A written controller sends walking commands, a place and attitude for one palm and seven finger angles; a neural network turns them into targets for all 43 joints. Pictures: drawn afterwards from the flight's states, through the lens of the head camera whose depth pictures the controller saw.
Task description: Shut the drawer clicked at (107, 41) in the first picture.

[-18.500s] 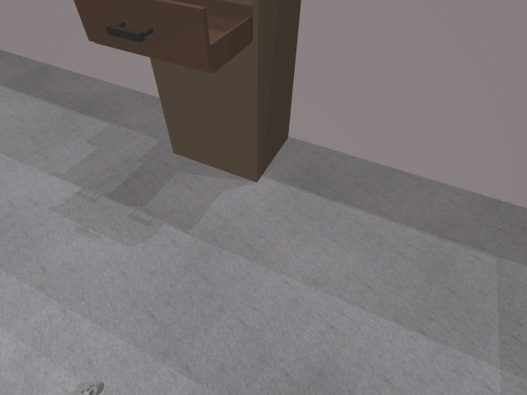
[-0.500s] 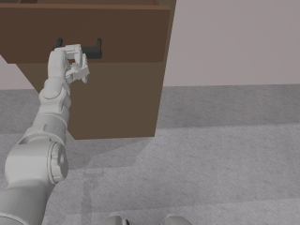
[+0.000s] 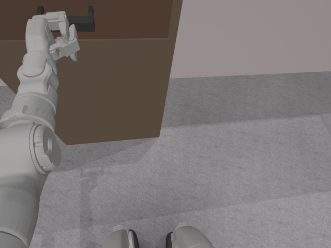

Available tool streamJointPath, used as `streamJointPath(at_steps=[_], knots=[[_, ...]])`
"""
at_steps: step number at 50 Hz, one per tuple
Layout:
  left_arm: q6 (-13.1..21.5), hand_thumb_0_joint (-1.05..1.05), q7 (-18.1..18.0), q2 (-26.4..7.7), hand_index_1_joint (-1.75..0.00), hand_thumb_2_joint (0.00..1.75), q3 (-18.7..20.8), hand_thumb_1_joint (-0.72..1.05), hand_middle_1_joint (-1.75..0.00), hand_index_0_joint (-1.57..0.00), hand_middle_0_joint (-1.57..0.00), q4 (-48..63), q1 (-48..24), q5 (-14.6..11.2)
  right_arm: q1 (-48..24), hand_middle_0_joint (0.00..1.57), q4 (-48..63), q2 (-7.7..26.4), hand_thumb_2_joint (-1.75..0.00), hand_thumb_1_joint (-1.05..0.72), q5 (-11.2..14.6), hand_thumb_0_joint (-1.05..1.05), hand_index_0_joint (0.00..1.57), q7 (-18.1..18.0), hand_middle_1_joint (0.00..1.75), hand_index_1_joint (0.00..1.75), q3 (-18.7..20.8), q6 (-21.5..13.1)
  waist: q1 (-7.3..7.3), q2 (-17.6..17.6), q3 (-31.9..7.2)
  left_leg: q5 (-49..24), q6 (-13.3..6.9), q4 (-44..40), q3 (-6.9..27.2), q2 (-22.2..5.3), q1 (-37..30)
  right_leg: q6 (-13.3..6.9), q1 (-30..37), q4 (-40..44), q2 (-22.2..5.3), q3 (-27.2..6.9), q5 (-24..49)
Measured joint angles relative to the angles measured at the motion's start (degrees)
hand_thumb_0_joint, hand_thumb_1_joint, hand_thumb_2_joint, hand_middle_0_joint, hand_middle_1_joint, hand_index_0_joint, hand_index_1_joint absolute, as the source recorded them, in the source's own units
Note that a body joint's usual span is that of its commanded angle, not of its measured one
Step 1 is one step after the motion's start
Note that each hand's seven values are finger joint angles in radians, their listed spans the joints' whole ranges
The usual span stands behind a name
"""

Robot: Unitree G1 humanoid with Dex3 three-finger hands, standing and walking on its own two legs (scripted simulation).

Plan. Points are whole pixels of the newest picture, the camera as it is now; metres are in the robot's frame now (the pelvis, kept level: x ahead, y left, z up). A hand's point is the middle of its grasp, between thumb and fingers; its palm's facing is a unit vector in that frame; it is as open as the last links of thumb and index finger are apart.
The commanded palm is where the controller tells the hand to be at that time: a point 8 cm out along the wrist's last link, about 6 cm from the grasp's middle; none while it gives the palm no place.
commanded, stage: push the drawer shut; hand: left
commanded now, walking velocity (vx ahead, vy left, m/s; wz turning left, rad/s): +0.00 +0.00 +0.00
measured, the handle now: (65, 17) +0.64 +0.15 +0.12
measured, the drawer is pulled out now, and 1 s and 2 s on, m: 0.00 0.00 0.00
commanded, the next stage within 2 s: pull the fist back off the drawer in 0.24 s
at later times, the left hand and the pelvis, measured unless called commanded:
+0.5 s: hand (71, 40) +0.56 +0.13 +0.12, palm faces +0.00 -1.00 -0.02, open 2.9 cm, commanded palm +0.58 +0.16 +0.13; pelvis -0.01 +0.01 -0.01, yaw +1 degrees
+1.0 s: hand (80, 44) +0.55 +0.11 +0.12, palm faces +0.01 -1.00 -0.02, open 3.1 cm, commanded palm +0.52 +0.17 +0.13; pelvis +0.00 +0.00 +0.00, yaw -1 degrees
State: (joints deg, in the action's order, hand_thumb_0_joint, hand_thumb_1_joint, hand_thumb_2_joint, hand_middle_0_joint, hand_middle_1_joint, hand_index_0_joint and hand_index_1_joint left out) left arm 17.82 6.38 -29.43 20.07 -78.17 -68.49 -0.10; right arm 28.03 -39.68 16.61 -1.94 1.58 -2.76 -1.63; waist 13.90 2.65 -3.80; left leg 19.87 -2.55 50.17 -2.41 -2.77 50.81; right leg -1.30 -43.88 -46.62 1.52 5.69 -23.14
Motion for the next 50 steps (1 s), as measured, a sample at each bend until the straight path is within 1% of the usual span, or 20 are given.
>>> streamJointPath(at_steps=[6, 13, 21, 28, 35, 40, 45, 50], knots=[[-0.99, -0.08, -0.23, -1.29, -1.60, 0.91, -0.77, 0.57, -1.60, -1.39, -1.40, -0.89, -1.74, 0.13, 0.40, 0.21, -0.17, -0.15, -0.90, -0.90, -0.14, 0.00, 0.20, -0.13, 0.30, 0.30, -0.30, -0.05, 0.61, -0.12, 0.02, -0.04, -0.04, 0.73, 0.66, -0.06, 1.39, 0.02, -0.89, -0.11, 0.13, 0.62, 0.18], [-1.59, -0.06, -0.90, -1.79, -1.60, 0.90, -2.11, 0.55, -1.60, -1.39, -1.40, -0.80, -3.14, -0.14, 0.14, 0.21, -0.48, 0.12, -0.90, -0.90, -0.24, 0.00, 0.20, -0.34, 0.30, 0.30, -0.52, -1.14, 1.09, -0.20, 0.15, -0.31, -0.26, 1.26, 0.97, 0.01, 2.67, 0.19, -1.89, -0.30, 0.09, 0.91, 0.55], [-1.96, -0.06, -2.67, -0.98, -1.60, 0.91, -3.73, 0.57, -1.60, -1.39, -1.40, -0.93, -4.38, -0.57, 0.06, 0.21, -0.99, 0.38, -0.90, -0.90, -0.38, 0.00, 0.20, -0.48, 0.30, 0.30, -0.64, -2.40, 1.12, -0.21, 0.25, -0.75, -0.60, 1.28, 0.87, 0.43, 3.43, 0.52, -2.71, -0.63, -0.35, 0.87, 0.83], [-1.99, -0.05, -4.44, 0.53, -1.60, 0.93, -3.95, 0.61, -1.60, -1.39, -1.40, -0.47, -4.58, 0.03, 0.35, 0.21, -0.80, 0.28, -0.90, -0.90, -0.87, 0.00, 0.20, 0.09, 0.30, 0.30, -0.46, -2.45, 0.96, -0.16, 0.17, -0.79, -0.77, 1.59, 0.82, 0.82, 3.71, 0.64, -3.11, -1.36, -0.77, 0.85, 0.58], [-1.62, -0.05, -5.99, 2.21, -1.60, 0.96, -4.11, 0.67, -1.60, -1.40, -1.40, 0.17, -4.23, 0.60, 0.20, 0.21, -0.43, -0.05, -0.90, -0.90, -1.19, 0.00, 0.20, 0.86, 0.30, 0.30, -0.17, -1.66, 0.60, -0.10, -0.04, -0.52, -0.72, 2.19, 0.88, 0.99, 3.88, 0.56, -3.37, -2.30, -0.96, 0.90, 0.06], [-1.49, -0.04, -6.12, 2.83, -1.60, 0.96, -3.04, 0.73, -1.60, -1.40, -1.40, 1.72, -2.33, 1.01, -0.33, 0.21, 0.20, -0.21, -0.90, -0.90, -1.06, 0.00, 0.20, 1.36, 0.30, 0.30, 0.09, -0.72, 0.30, 0.00, -0.24, -0.25, -0.55, 2.11, 0.53, 0.68, 3.11, 0.39, -2.86, -2.30, -0.68, 0.48, -0.10], [-1.38, -0.03, -5.43, 3.68, -1.60, 0.94, -1.97, 0.80, -1.60, -1.40, -1.40, 4.41, 1.41, -0.07, -0.61, 0.21, 1.08, -0.35, -0.90, -0.90, -0.41, 0.00, 0.20, 1.61, 0.30, 0.30, 0.39, 0.40, -0.36, 0.18, -0.52, 0.09, -0.27, 1.06, -0.25, 0.19, 0.88, 0.19, -1.12, -1.37, -0.20, -0.41, -0.12], [-0.80, -0.01, -4.30, 5.43, -1.60, 0.92, -0.50, 0.85, -1.60, -1.40, -1.40, 8.48, 7.40, -1.45, -0.60, 0.21, 1.96, -0.44, -0.90, -0.90, 0.41, 0.00, 0.20, 1.71, 0.30, 0.30, 0.80, 1.77, -1.69, 0.52, -1.06, 0.59, 0.06, -0.73, -1.28, -0.22, -2.71, -0.01, 1.86, 0.17, 0.24, -1.54, -0.31]])
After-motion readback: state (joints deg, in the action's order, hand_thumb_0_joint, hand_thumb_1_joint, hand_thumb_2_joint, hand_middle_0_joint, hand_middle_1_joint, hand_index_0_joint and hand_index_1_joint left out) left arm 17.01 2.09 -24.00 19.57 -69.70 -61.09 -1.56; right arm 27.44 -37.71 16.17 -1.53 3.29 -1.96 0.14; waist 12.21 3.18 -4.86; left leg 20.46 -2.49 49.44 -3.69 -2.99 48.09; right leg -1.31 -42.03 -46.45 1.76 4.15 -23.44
